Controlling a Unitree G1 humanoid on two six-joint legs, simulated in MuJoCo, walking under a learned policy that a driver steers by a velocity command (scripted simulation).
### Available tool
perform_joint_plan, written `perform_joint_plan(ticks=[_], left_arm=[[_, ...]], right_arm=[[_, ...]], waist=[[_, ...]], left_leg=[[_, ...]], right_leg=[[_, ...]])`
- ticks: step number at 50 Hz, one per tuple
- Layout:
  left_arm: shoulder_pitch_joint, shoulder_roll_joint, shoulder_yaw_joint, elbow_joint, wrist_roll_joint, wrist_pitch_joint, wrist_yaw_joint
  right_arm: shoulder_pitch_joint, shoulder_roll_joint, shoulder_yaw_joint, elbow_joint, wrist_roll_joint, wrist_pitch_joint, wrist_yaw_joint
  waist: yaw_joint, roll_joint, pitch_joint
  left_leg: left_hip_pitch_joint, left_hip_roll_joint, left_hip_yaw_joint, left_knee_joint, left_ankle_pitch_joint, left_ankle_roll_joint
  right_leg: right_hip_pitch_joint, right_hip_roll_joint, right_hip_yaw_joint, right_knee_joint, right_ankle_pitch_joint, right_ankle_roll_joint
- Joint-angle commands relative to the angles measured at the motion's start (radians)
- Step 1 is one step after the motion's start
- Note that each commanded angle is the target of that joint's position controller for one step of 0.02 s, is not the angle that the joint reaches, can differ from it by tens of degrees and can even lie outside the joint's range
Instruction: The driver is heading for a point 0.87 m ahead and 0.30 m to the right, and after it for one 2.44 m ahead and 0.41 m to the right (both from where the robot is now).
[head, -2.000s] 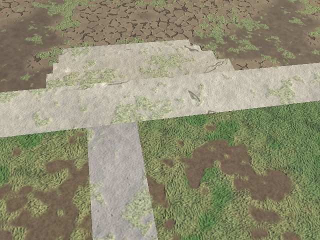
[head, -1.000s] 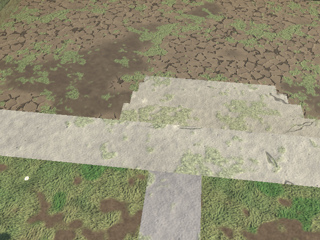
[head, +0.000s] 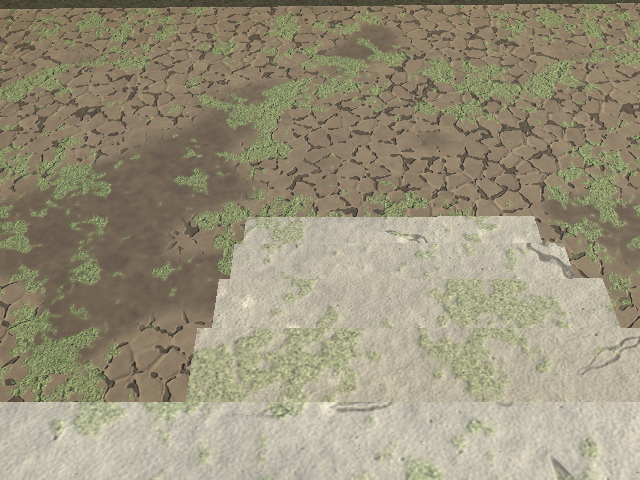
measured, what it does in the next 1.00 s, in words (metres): walks ahead: right foot, then left foot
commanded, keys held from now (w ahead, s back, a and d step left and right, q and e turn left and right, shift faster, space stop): w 0.50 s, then w+e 0.50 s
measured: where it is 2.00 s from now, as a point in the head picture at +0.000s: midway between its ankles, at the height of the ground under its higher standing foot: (390, 358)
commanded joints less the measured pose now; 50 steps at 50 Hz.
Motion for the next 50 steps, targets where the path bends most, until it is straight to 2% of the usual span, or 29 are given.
perform_joint_plan(ticks=[1, 2, 3, 4, 5, 6, 7, 9, 11, 13, 18, 22, 25, 27, 28, 29, 30, 31, 32, 33, 34, 35, 38, 40, 41, 43, 44, 47, 50], left_arm=[[0.021, 0.175, 0.062, -0.072, -0.036, -0.051, 0.013], [0.229, 0.237, 0.071, -0.019, -0.032, -0.054, 0.020], [0.472, 0.244, 0.073, 0.030, -0.021, -0.039, 0.028], [0.584, 0.209, 0.077, 0.100, 0.002, -0.051, 0.031], [0.483, 0.224, 0.087, 0.107, -0.015, -0.064, 0.032], [0.365, 0.158, 0.070, 0.090, -0.020, -0.060, 0.040], [0.308, 0.094, 0.045, 0.086, -0.025, -0.057, 0.042], [0.211, 0.034, 0.027, 0.051, -0.018, -0.053, 0.049], [0.196, 0.061, 0.038, 0.039, -0.011, -0.066, 0.046], [0.226, 0.091, 0.049, 0.044, 0.009, -0.072, 0.033], [0.317, 0.109, 0.058, 0.110, 0.006, -0.064, -0.011], [0.368, 0.113, 0.061, 0.169, 0.009, -0.051, -0.017], [0.349, 0.144, 0.076, 0.195, 0.008, -0.038, -0.016], [0.341, 0.150, 0.077, 0.209, 0.014, -0.042, -0.015], [0.378, 0.089, 0.059, 0.205, 0.026, -0.049, -0.017], [0.513, -0.042, 0.007, 0.190, 0.044, -0.064, -0.032], [0.349, 0.056, 0.039, 0.188, 0.007, -0.054, -0.048], [0.248, 0.071, 0.051, 0.176, -0.012, -0.051, -0.037], [0.221, 0.099, 0.058, 0.182, -0.006, -0.052, -0.009], [0.237, 0.058, 0.045, 0.180, 0.016, -0.048, 0.004], [0.223, 0.013, 0.028, 0.174, 0.029, -0.043, 0.000], [0.228, -0.031, 0.016, 0.169, 0.025, -0.037, -0.002], [0.202, 0.005, 0.028, 0.168, 0.008, -0.038, -0.029], [0.161, 0.010, 0.033, 0.154, 0.016, -0.041, -0.041], [0.145, -0.016, 0.027, 0.153, 0.019, -0.033, -0.047], [0.114, -0.006, 0.031, 0.137, 0.012, -0.028, -0.051], [0.169, -0.023, 0.022, 0.142, 0.025, -0.026, -0.062], [0.158, 0.020, 0.041, 0.118, 0.025, -0.022, -0.061], [0.083, 0.004, 0.041, 0.061, 0.031, -0.017, -0.050]], right_arm=[[-0.015, -0.195, -0.043, -0.028, -0.010, -0.007, -0.016], [0.095, -0.075, -0.009, -0.045, -0.027, -0.019, -0.025], [0.163, -0.023, 0.017, -0.054, -0.035, -0.036, 0.003], [-0.090, -0.094, -0.013, -0.090, 0.006, -0.034, 0.012], [-0.152, -0.092, -0.019, -0.103, 0.022, -0.042, -0.007], [-0.149, -0.110, -0.022, -0.094, 0.002, -0.040, -0.031], [-0.156, -0.081, -0.010, -0.101, -0.020, -0.035, -0.043], [-0.152, -0.046, 0.001, -0.095, -0.029, -0.012, -0.038], [-0.172, -0.040, 0.003, -0.087, -0.009, 0.001, -0.028], [-0.215, -0.044, 0.005, -0.086, -0.003, 0.010, -0.018], [-0.330, -0.037, 0.014, -0.099, 0.006, 0.046, -0.002], [-0.422, -0.082, -0.004, -0.124, 0.018, 0.044, -0.014], [-0.449, -0.097, -0.015, -0.128, 0.026, 0.036, -0.028], [-0.357, -0.153, -0.040, -0.103, 0.050, 0.018, -0.048], [-0.155, -0.225, -0.061, -0.049, 0.063, 0.012, -0.052], [0.098, -0.249, -0.060, 0.004, 0.062, 0.015, -0.050], [0.257, -0.197, -0.065, 0.071, 0.022, 0.015, -0.062], [0.147, -0.202, -0.074, 0.075, 0.016, 0.001, -0.065], [-0.010, -0.124, -0.052, 0.043, 0.022, 0.001, -0.070], [-0.075, -0.040, -0.021, 0.032, 0.033, 0.003, -0.076], [-0.121, -0.001, -0.010, 0.019, 0.037, 0.000, -0.084], [-0.167, 0.008, -0.007, 0.004, 0.034, -0.008, -0.094], [-0.090, -0.064, -0.036, 0.035, 0.010, -0.022, -0.096], [-0.020, -0.065, -0.035, 0.062, -0.012, -0.021, -0.080], [0.004, -0.068, -0.033, 0.076, -0.029, -0.013, -0.070], [0.003, -0.053, -0.024, 0.081, -0.029, -0.011, -0.061], [0.016, -0.043, -0.021, 0.091, -0.055, -0.010, -0.066], [0.042, -0.043, -0.010, 0.116, -0.056, -0.020, -0.082], [0.112, -0.037, -0.003, 0.146, -0.048, -0.024, -0.097]], waist=[[0.104, 0.048, -0.027], [0.115, -0.134, -0.314], [0.193, -0.274, -0.499], [0.292, -0.146, -0.223], [0.233, -0.125, -0.043], [0.179, -0.062, -0.020], [0.129, -0.052, -0.026], [0.066, -0.029, -0.036], [0.061, -0.041, -0.006], [0.076, -0.019, -0.005], [0.101, -0.032, 0.003], [0.113, -0.023, 0.015], [0.097, -0.043, 0.015], [0.030, -0.028, -0.064], [-0.012, 0.062, -0.251], [-0.047, 0.285, -0.497], [-0.148, 0.158, -0.371], [-0.109, 0.134, -0.107], [-0.044, 0.102, -0.024], [0.016, 0.098, -0.066], [0.045, 0.084, -0.048], [0.073, 0.061, -0.044], [0.048, 0.060, -0.019], [0.033, 0.052, -0.004], [0.028, 0.053, 0.000], [0.032, 0.055, 0.011], [0.049, 0.053, 0.009], [0.036, 0.065, 0.026], [0.000, 0.075, 0.050]], left_leg=[[-0.137, 0.181, -0.067, 0.184, 0.641, 0.137], [-0.334, 0.048, 0.010, 0.518, 0.473, 0.054], [-0.678, -0.132, -0.035, 0.784, -0.193, 0.004], [-0.896, -0.098, -0.178, 1.005, -0.188, 0.053], [-0.968, -0.017, -0.176, 1.062, -0.081, 0.078], [-0.890, 0.053, -0.158, 1.030, -0.001, 0.090], [-0.819, 0.089, -0.150, 0.990, 0.056, 0.093], [-0.721, 0.123, -0.138, 0.898, 0.079, 0.074], [-0.738, 0.124, -0.103, 0.797, 0.138, 0.050], [-0.776, 0.120, -0.072, 0.668, 0.274, 0.029], [-0.726, 0.084, -0.034, 0.425, 0.510, 0.022], [-0.766, 0.062, -0.059, 0.310, 0.479, 0.049], [-0.685, 0.029, -0.026, 0.246, 0.389, 0.079], [-0.358, -0.014, 0.011, 0.230, 0.463, 0.145], [0.045, 0.093, -0.100, 0.322, 0.662, 0.262], [0.524, 0.417, -0.567, 0.179, 0.588, 0.506], [0.444, 0.385, -0.683, 0.065, 0.225, 0.389], [0.156, 0.356, -0.542, 0.009, -0.002, 0.280], [-0.073, 0.331, -0.441, -0.035, 0.010, 0.253], [-0.167, 0.312, -0.371, -0.068, 0.112, 0.246], [-0.251, 0.302, -0.310, -0.091, 0.185, 0.238], [-0.322, 0.285, -0.247, -0.115, 0.232, 0.227], [-0.341, 0.269, -0.105, -0.153, 0.295, 0.239], [-0.303, 0.289, -0.064, -0.154, 0.367, 0.252], [-0.311, 0.281, -0.022, -0.146, 0.371, 0.246], [-0.305, 0.281, 0.016, -0.136, 0.400, 0.242], [-0.355, 0.286, 0.038, -0.080, 0.441, 0.244], [-0.249, 0.299, 0.069, 0.006, 0.418, 0.236], [-0.149, 0.326, 0.070, 0.078, 0.435, 0.218]], right_leg=[[0.306, 0.071, -0.058, 0.007, 0.040, -0.084], [0.759, -0.078, 0.134, 0.075, 0.239, -0.233], [1.138, -0.318, 0.636, -0.118, 0.061, -0.402], [0.997, -0.273, 0.664, -0.217, -0.093, -0.269], [0.778, -0.272, 0.526, -0.236, -0.192, -0.216], [0.596, -0.252, 0.431, -0.269, -0.177, -0.214], [0.490, -0.238, 0.369, -0.292, -0.084, -0.215], [0.370, -0.208, 0.287, -0.377, -0.040, -0.212], [0.327, -0.174, 0.205, -0.426, -0.023, -0.221], [0.343, -0.168, 0.152, -0.422, 0.133, -0.232], [0.353, -0.150, 0.060, -0.364, 0.354, -0.206], [0.517, -0.173, 0.065, -0.313, 0.367, -0.165], [0.577, -0.191, 0.059, -0.261, 0.448, -0.134], [0.463, -0.119, 0.023, -0.116, 0.647, -0.071], [0.278, -0.032, -0.007, 0.106, 0.437, 0.000], [-0.084, 0.134, -0.016, 0.449, -0.329, 0.074], [-0.266, 0.125, 0.093, 0.710, -0.561, 0.039], [-0.353, 0.057, 0.129, 0.787, -0.474, -0.005], [-0.299, -0.002, 0.111, 0.760, -0.387, -0.012], [-0.201, -0.041, 0.126, 0.702, -0.328, -0.018], [-0.146, -0.065, 0.120, 0.682, -0.316, -0.006], [-0.093, -0.081, 0.114, 0.624, -0.320, 0.003], [-0.129, -0.071, 0.073, 0.551, -0.219, 0.037], [-0.199, -0.080, 0.082, 0.461, -0.086, 0.034], [-0.197, -0.090, 0.068, 0.450, -0.023, 0.030], [-0.203, -0.088, 0.061, 0.404, 0.054, 0.025], [-0.128, -0.073, 0.064, 0.525, 0.121, 0.023], [-0.219, -0.075, 0.078, 0.531, 0.089, 0.015], [-0.252, -0.066, 0.030, 0.510, -0.032, 0.003]])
